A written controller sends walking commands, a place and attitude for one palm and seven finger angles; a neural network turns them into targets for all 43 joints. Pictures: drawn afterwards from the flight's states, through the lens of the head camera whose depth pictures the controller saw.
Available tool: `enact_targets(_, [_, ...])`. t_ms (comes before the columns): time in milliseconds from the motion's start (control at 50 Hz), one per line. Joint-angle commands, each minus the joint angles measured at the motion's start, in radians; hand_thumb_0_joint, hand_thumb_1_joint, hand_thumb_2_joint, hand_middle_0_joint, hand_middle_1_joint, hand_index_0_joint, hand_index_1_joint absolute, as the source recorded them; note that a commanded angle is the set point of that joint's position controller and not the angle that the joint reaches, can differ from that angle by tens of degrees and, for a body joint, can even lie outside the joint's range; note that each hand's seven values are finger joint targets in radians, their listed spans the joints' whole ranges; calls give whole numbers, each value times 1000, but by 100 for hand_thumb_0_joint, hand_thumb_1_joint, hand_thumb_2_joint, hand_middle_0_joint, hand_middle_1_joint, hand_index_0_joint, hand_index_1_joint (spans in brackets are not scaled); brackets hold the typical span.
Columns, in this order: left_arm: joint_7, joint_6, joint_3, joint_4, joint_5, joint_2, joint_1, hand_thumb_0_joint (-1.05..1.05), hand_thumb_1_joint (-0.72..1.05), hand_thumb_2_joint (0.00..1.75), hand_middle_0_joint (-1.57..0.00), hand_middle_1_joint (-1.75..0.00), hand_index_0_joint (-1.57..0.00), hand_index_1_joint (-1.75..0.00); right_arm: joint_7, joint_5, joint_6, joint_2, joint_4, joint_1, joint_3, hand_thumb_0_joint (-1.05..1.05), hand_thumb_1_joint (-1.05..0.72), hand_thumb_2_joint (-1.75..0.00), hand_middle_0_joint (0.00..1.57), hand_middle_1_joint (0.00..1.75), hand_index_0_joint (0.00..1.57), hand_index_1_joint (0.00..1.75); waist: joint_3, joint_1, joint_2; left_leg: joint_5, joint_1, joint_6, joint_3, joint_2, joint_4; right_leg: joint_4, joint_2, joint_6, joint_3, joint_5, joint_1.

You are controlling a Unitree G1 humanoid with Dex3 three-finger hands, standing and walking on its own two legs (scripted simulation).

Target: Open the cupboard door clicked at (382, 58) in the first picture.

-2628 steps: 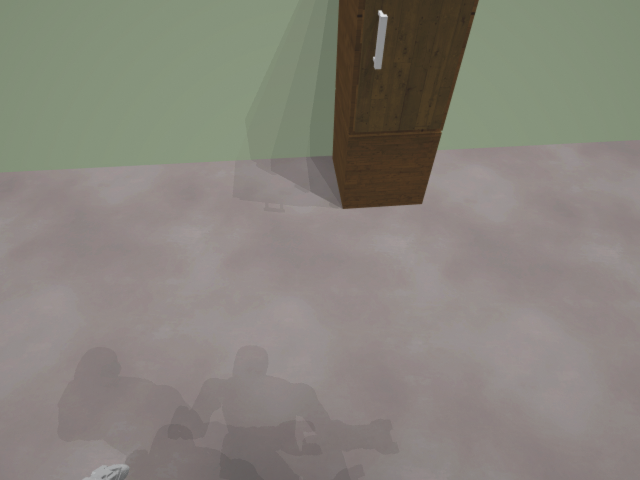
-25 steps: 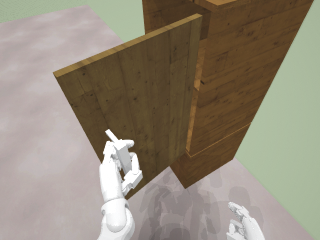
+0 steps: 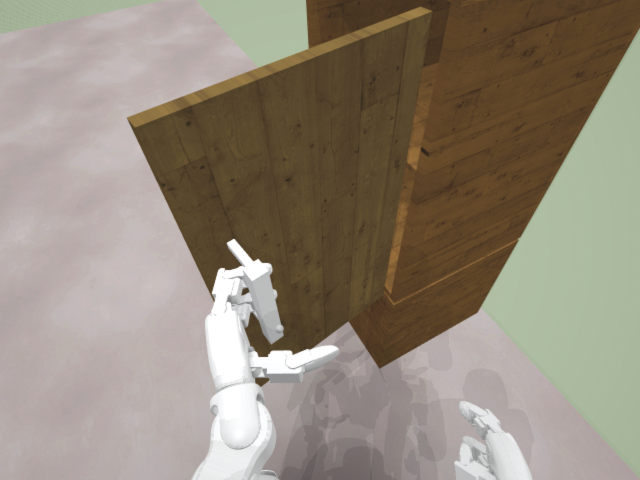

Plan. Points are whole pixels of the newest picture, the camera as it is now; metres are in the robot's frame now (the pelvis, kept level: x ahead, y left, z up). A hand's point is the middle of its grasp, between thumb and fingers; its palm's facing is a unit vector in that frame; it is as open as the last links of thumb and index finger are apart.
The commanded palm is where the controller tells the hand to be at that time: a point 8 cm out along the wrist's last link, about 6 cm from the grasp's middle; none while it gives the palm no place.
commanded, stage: open thumb and fingers to let go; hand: left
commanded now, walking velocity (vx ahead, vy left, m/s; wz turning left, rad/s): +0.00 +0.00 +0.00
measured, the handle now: (256, 294) +0.33 +0.10 +0.06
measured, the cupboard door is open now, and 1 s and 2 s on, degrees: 100 100 100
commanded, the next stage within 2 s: slide the hand sideways off the handle in 0.30 s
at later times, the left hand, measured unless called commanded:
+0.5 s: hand (282, 339) +0.27 +0.06 +0.06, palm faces +0.08 -1.00 -0.05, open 15.9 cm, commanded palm +0.24 +0.09 +0.06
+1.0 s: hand (257, 380) +0.22 +0.08 +0.07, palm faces -0.12 -0.99 +0.02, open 16.4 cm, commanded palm +0.20 +0.13 +0.06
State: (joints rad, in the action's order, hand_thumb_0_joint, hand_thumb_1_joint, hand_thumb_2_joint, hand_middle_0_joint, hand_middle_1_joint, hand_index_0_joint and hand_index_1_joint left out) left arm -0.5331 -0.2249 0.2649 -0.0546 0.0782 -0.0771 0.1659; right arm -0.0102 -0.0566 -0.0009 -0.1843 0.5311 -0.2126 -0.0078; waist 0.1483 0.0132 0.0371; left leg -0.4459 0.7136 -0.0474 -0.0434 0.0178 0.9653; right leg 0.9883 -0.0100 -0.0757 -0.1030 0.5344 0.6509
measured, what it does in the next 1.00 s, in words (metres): stands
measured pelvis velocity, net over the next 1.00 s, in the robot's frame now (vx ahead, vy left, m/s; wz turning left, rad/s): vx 0.00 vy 0.03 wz -0.03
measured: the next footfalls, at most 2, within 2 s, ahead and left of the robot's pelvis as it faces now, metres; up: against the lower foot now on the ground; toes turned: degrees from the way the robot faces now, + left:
none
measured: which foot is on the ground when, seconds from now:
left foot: down 0.00-1.00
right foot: down 0.00-1.00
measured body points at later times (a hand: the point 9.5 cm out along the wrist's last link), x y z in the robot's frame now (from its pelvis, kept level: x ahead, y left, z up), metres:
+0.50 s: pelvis -0.02 +0.01 +0.00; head +0.01 +0.00 +0.45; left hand +0.26 +0.11 +0.07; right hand +0.16 -0.20 -0.10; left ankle +0.02 +0.15 -0.68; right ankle -0.02 -0.07 -0.68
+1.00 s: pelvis +0.00 +0.03 -0.01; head +0.04 +0.02 +0.44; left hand +0.22 +0.13 +0.07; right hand +0.17 -0.19 -0.09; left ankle +0.02 +0.15 -0.68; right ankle -0.02 -0.07 -0.68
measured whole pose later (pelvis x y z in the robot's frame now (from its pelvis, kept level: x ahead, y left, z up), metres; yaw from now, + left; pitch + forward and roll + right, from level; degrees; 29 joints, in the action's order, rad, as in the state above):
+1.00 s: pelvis +0.00 +0.03 -0.01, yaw -2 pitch +12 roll +0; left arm -0.11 -0.30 0.29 0.17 0.01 0.05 0.40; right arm -0.02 -0.01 -0.01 -0.20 0.39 -0.26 -0.02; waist 0.13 0.02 0.03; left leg -0.49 0.76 0.00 0.00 0.01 1.04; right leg 1.04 0.00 -0.03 -0.06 0.55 0.69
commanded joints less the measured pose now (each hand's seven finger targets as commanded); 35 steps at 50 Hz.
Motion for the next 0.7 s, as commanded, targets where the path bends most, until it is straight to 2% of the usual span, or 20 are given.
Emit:
enact_targets(0, [-18,-53,55,211,27,-151,-176,0,-50,30,-26,-95,-26,-95,0,5,-52,-81,-156,92,32,0,-90,-90,20,30,20,30,188,17,-117,212,-141,61,20,-37,-64,-205,38,68,92,-415,-98])
enact_targets(100, [-28,-48,77,201,34,-178,-197,0,-50,30,-22,-70,-22,-70,-7,6,-60,-81,-155,100,33,0,-90,-90,20,30,20,30,198,10,-86,213,-155,62,18,-34,-70,-194,24,54,73,-362,-78])
enact_targets(180, [-39,-37,63,178,30,-173,-243,0,-50,30,-18,-50,-18,-50,-8,6,-59,-81,-149,110,32,0,-90,-90,20,30,20,30,191,11,-98,195,-151,62,18,-35,-72,-201,21,53,71,-318,-65])
enact_targets(220, [-42,-34,53,172,34,-162,-244,0,-50,30,-17,-40,-17,-40,-8,6,-57,-82,-147,109,34,0,-90,-90,20,30,20,30,194,2,-96,204,-151,61,17,-34,-74,-200,19,49,71,-318,-72])
enact_targets(260, [-47,-30,64,167,33,-175,-284,0,-50,30,-15,-30,-15,-30,-10,7,-55,-81,-146,118,30,0,-90,-90,20,30,20,30,181,10,-79,190,-153,61,18,-33,-76,-199,18,47,65,-288,-54])
enact_targets(320, [-58,-23,45,127,30,-169,-316,0,-50,30,-15,-30,-15,-30,-8,5,-52,-80,-137,127,28,0,-90,-90,20,30,20,30,169,6,-89,171,-145,61,15,-35,-76,-209,16,46,67,-250,-43])
enact_targets(340, [-63,-23,32,127,27,-160,-331,0,-50,30,-15,-30,-15,-30,-6,5,-50,-79,-134,132,29,0,-90,-90,20,30,20,30,189,4,-95,167,-148,61,19,-36,-74,-210,19,48,71,-242,-46])
enact_targets(380, [-65,-20,32,117,22,-170,-337,0,-50,30,-15,-30,-15,-30,-7,4,-49,-76,-132,134,27,0,-90,-90,20,30,20,30,186,2,-97,160,-147,61,21,-39,-77,-218,19,49,73,-232,-50])
enact_targets(400, [145,-71,235,138,129,-36,-344,0,-50,30,-15,-30,-15,-30,-17,14,-40,-119,-105,58,27,0,-90,-90,20,30,20,30,105,98,-141,176,-140,81,20,-39,-68,-197,24,53,103,-331,3])
enact_targets(420, [264,-121,156,200,85,31,-394,0,-50,30,-15,-30,-15,-30,-12,22,-35,-115,-135,47,42,0,-90,-90,20,30,20,30,195,67,-97,201,-139,87,23,-43,-54,-175,32,45,110,-387,-48])
enact_targets(440, [350,-152,155,210,58,47,-375,0,-50,30,-15,-30,-15,-30,-7,27,-41,-112,-149,56,39,0,-90,-90,20,30,20,30,221,60,-59,204,-149,88,28,-46,-41,-167,39,49,123,-420,-63])
enact_targets(460, [426,-174,145,216,26,67,-376,0,-50,30,-15,-30,-15,-30,-3,34,-46,-114,-156,48,35,0,-90,-90,20,30,20,30,226,67,-50,194,-154,88,25,-46,-41,-166,39,48,121,-402,-60])
enact_targets(480, [485,-183,144,214,-18,52,-349,0,-50,30,-15,-30,-15,-30,2,41,-55,-112,-173,49,33,0,-90,-90,20,30,20,30,225,65,-60,173,-156,88,23,-46,-45,-176,38,50,124,-368,-62])
enact_targets(520, [525,-169,116,215,-111,17,-304,0,-50,30,-15,-30,-15,-30,9,60,-67,-112,-201,58,26,0,-90,-90,20,30,20,30,198,54,-66,131,-163,83,18,-43,-65,-204,26,47,114,-264,-55])
enact_targets(540, [518,-156,106,205,-143,-8,-276,0,-50,30,-15,-30,-15,-30,11,63,-73,-111,-210,60,25,0,-90,-90,20,30,20,30,176,51,-90,113,-157,82,16,-42,-72,-214,23,52,106,-229,-45])
enact_targets(560, [504,-147,80,213,-156,2,-229,0,-50,30,-15,-30,-15,-30,11,65,-77,-116,-219,61,29,0,-90,-90,20,30,20,30,173,37,-104,104,-156,79,15,-39,-79,-221,22,53,104,-203,-44])
enact_targets(600, [473,-130,59,238,-155,10,-181,0,-50,30,-15,-30,-15,-30,10,65,-78,-121,-235,55,31,0,-90,-90,20,30,20,30,173,29,-127,112,-157,79,17,-37,-88,-219,19,55,93,-205,-50])
enact_targets(620, [458,-125,52,239,-138,24,-145,0,-50,30,-15,-30,-15,-30,6,62,-79,-124,-240,48,31,0,-90,-90,20,30,20,30,173,19,-126,127,-152,77,14,-37,-92,-203,16,51,83,-220,-59])
enact_targets(640, [442,-126,58,260,-122,23,-136,0,-50,30,-15,-30,-15,-30,2,60,-79,-121,-246,46,33,0,-90,-90,20,30,20,30,168,22,-115,141,-155,78,15,-35,-90,-189,16,51,79,-244,-47])
enact_targets(680, [420,-137,53,297,-87,42,-65,0,-50,30,-15,-30,-15,-30,-7,55,-78,-118,-257,34,37,0,-90,-90,20,30,20,30,175,10,-100,168,-154,76,16,-32,-87,-162,14,46,72,-280,-46])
